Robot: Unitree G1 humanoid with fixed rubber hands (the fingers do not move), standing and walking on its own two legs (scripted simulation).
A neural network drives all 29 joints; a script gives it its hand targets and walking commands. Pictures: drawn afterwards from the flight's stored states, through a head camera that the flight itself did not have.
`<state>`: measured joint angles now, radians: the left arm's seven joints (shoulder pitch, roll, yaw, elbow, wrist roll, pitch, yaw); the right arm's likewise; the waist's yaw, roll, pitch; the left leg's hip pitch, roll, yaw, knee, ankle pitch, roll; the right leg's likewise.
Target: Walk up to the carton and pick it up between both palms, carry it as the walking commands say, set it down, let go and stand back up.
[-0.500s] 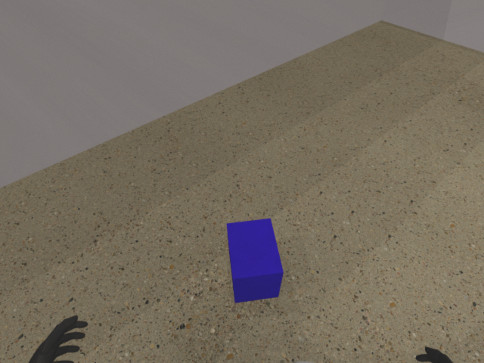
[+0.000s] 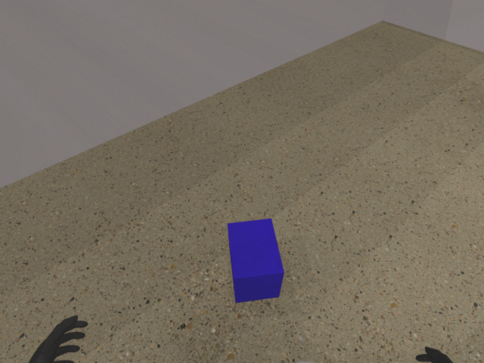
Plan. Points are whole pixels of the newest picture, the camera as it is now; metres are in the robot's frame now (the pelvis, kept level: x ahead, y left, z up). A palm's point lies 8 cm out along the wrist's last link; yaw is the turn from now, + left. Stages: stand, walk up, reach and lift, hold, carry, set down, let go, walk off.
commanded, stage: walk up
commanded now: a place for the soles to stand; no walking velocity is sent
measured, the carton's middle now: (253, 260) +0.60 -0.04 -0.63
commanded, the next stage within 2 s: none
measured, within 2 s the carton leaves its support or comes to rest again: neither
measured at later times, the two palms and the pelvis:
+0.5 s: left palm out of the picture +0.14 +0.32 -0.05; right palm out of the picture +0.08 -0.32 -0.08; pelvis +0.00 +0.00 +0.00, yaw +0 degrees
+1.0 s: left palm out of the picture +0.14 +0.32 -0.05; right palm out of the picture +0.08 -0.32 -0.08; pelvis +0.00 +0.00 +0.00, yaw +0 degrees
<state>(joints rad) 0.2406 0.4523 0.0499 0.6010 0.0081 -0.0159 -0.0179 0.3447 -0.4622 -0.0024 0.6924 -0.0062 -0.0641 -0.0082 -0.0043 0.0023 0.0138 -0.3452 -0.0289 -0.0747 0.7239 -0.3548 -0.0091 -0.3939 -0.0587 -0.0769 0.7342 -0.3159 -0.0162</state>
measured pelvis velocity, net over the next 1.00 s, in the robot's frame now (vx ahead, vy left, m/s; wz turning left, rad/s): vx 0.00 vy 0.00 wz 0.00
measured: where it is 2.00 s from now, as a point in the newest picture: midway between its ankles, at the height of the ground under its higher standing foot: outside the picture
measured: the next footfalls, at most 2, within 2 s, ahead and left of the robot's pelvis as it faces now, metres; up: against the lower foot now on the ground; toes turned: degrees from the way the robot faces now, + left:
none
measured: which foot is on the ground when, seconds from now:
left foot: down 0.00-1.00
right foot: down 0.00-1.00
